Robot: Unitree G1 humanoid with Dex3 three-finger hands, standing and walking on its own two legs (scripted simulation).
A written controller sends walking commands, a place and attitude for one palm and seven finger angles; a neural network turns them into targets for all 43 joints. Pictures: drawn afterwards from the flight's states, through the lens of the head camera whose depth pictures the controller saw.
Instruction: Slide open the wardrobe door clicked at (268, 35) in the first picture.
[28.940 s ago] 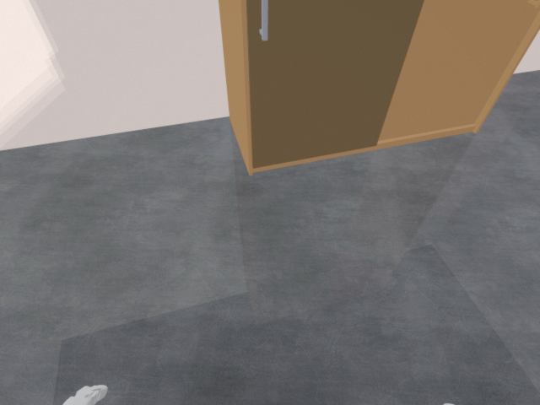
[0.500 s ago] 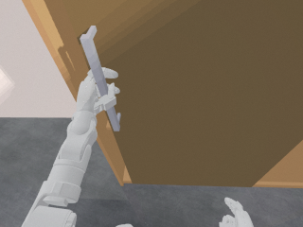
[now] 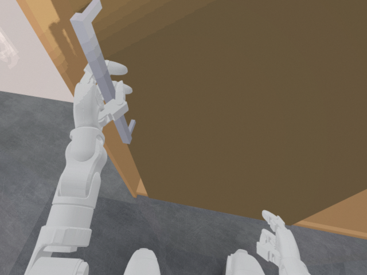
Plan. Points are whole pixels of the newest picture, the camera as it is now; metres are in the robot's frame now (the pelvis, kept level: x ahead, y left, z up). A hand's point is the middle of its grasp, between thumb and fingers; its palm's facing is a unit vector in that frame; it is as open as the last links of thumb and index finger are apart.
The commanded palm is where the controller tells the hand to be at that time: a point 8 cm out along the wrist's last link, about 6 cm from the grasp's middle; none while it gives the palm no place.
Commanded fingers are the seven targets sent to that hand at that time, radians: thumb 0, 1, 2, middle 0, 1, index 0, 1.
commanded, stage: step sideways, sliding the door along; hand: left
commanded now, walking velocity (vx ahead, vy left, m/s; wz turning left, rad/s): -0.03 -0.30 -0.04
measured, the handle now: (114, 90) +0.41 +0.22 +0.14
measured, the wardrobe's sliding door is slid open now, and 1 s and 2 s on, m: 0.07 0.42 0.57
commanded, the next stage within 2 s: stop walking and hold the door there in 1.78 s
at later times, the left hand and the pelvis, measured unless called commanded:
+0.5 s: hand (196, 114) +0.37 +0.05 +0.14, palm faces +0.38 -0.92 -0.07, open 5.8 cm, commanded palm +0.33 +0.02 +0.15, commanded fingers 0.00 0.90 0.90 -0.45 -1.40 -0.45 -1.40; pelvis +0.03 -0.16 -0.01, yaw +6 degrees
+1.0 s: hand (313, 137) +0.35 -0.16 +0.14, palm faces +0.21 -0.97 -0.13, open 5.9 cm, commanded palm +0.33 -0.14 +0.15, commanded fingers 0.00 0.90 0.90 -0.45 -1.40 -0.45 -1.40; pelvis +0.02 -0.31 +0.00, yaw +0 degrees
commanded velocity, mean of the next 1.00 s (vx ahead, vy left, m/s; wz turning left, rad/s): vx -0.17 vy -0.29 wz -0.14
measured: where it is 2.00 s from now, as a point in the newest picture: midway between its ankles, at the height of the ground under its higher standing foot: outside the picture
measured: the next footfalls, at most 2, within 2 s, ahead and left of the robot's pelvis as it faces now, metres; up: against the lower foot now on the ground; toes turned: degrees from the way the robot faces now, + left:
right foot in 0.06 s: +0.12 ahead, -0.20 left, +0.00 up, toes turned -3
left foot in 0.16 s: +0.07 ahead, +0.12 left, +0.00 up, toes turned +8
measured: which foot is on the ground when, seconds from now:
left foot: down 0.00-0.06, up 0.08-0.14, down 0.16-0.44, up 0.46-0.62, down 0.64-0.92, up 0.94-1.00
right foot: up 0.00-0.04, down 0.06-0.18, up 0.20-0.42, down 0.44-0.64, up 0.66-0.88, down 0.90-1.00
